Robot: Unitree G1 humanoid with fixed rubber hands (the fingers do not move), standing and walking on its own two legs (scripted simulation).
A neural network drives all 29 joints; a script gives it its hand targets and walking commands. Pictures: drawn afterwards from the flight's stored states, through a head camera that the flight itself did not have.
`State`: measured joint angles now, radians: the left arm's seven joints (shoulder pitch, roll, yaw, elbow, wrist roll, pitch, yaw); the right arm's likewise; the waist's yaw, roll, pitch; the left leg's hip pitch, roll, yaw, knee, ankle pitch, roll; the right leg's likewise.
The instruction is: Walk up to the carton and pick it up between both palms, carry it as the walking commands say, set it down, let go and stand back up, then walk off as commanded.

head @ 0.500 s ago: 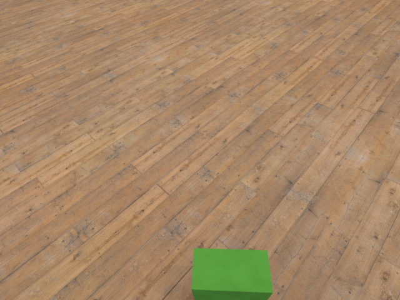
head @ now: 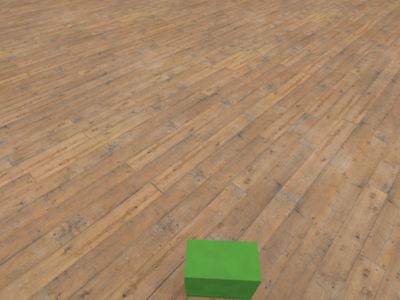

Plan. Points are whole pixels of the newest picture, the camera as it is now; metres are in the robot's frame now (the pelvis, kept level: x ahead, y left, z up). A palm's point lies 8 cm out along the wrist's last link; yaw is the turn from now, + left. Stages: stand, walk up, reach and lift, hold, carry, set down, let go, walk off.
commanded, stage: walk up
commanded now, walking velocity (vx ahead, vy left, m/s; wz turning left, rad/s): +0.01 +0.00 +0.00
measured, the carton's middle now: (220, 270) +0.39 -0.06 -0.63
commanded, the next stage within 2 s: none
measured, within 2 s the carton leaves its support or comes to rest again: neither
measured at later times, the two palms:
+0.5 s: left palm out of the picture -0.01 +0.24 -0.13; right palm out of the picture -0.07 -0.24 -0.11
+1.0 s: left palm out of the picture -0.01 +0.14 -0.13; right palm out of the picture -0.05 -0.29 -0.14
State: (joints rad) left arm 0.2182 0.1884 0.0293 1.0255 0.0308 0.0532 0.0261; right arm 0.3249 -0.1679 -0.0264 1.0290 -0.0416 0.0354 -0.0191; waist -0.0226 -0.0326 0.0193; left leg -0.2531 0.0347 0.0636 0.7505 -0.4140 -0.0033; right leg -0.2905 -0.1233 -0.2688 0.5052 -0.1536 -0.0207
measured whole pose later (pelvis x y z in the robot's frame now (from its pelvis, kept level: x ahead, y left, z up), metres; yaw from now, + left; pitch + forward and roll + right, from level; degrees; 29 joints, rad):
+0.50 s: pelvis -0.03 +0.00 +0.02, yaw -1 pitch +2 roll -3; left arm 0.26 0.22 0.04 1.06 0.02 0.05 0.00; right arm 0.34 -0.16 -0.03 1.12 -0.03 -0.04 -0.05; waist -0.04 0.00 0.00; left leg -0.22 0.08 0.06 0.33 -0.16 0.00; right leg -0.36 -0.03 0.00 0.76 -0.34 0.05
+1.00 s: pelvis -0.01 -0.07 +0.01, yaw +1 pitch +0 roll -1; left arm 0.27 0.11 0.01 1.12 0.00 0.00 0.03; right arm 0.34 -0.17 -0.01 1.16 -0.02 0.01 -0.03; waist -0.02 0.05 0.00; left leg -0.16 0.04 0.06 0.46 -0.30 -0.02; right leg -0.21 -0.01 -0.12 0.42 -0.21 -0.01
